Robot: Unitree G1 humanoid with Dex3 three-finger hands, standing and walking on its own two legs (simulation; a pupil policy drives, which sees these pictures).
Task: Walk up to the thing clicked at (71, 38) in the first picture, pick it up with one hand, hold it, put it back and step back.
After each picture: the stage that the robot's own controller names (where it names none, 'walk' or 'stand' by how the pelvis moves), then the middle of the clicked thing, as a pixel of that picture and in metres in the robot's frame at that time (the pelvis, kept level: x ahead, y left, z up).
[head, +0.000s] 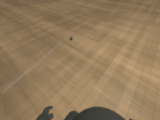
stand; (71, 38) +1.84 +0.57 -0.72
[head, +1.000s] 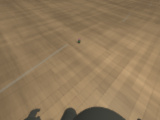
walk; (79, 40) +1.74 +0.26 -0.70
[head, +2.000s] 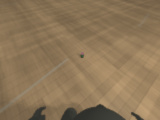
walk; (82, 55) +1.15 +0.15 -0.71
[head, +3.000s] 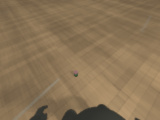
walk; (75, 73) +0.72 +0.22 -0.71
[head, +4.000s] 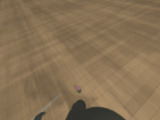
walk; (79, 89) +0.47 +0.23 -0.71
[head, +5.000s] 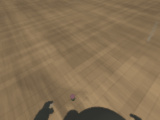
stand; (72, 97) +0.35 +0.21 -0.71
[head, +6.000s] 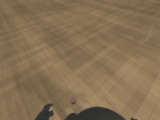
stand; (73, 100) +0.32 +0.20 -0.72
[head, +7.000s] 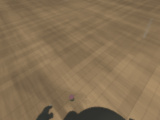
stand; (71, 97) +0.33 +0.22 -0.72
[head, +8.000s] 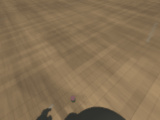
stand; (73, 99) +0.34 +0.20 -0.73
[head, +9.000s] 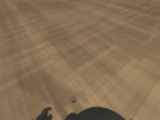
stand; (73, 99) +0.33 +0.20 -0.73
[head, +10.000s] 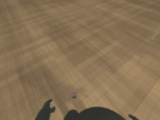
go down; (73, 95) +0.35 +0.19 -0.72
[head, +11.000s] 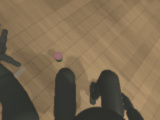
go down; (58, 57) +0.43 +0.23 -0.29
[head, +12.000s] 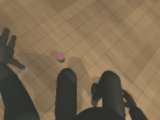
close in; (60, 58) +0.43 +0.23 -0.29
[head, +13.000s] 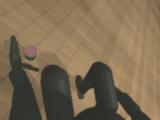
close in; (30, 53) +0.42 +0.27 -0.22
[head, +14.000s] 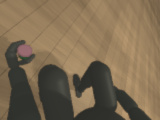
close; (25, 53) +0.41 +0.28 -0.22
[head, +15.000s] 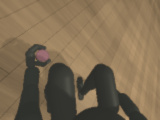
lift; (41, 56) +0.37 +0.25 -0.19
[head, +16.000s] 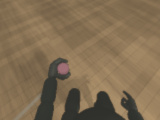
lift; (64, 71) +0.32 +0.18 +0.00
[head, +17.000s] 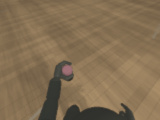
hold; (68, 73) +0.32 +0.17 +0.01
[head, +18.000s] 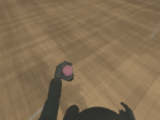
hold; (68, 74) +0.32 +0.17 +0.00
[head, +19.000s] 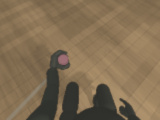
crouch; (64, 62) +0.40 +0.19 -0.06
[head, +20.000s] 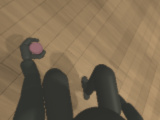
lower; (38, 51) +0.43 +0.26 -0.18
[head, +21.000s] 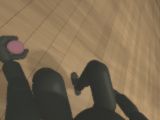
lower; (17, 50) +0.43 +0.29 -0.23
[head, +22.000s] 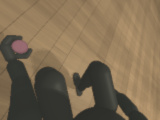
lower; (21, 49) +0.43 +0.29 -0.22
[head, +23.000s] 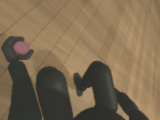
lower; (23, 50) +0.42 +0.29 -0.22
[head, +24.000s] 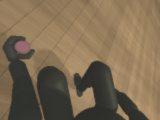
rest; (23, 49) +0.42 +0.28 -0.22
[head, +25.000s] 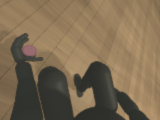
open; (30, 53) +0.42 +0.26 -0.23
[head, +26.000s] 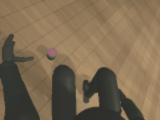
stand; (51, 54) +0.43 +0.24 -0.25
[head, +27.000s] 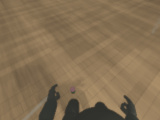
stand; (72, 90) +0.37 +0.17 -0.62
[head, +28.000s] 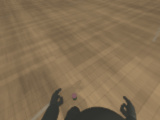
stand; (74, 96) +0.37 +0.18 -0.67
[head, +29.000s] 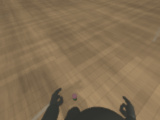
stand; (74, 97) +0.36 +0.17 -0.67
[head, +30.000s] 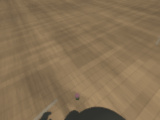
stand; (77, 96) +0.39 +0.17 -0.72
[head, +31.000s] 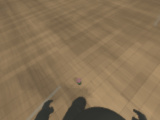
walk; (79, 81) +0.49 +0.18 -0.70
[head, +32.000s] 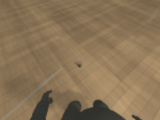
walk; (79, 64) +0.80 +0.16 -0.70
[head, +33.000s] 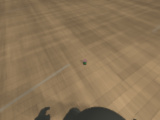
stand; (84, 62) +1.00 +0.14 -0.70
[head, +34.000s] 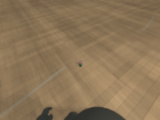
stand; (80, 63) +1.00 +0.19 -0.72
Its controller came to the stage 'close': yes
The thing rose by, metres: 0.72
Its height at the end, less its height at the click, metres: +0.00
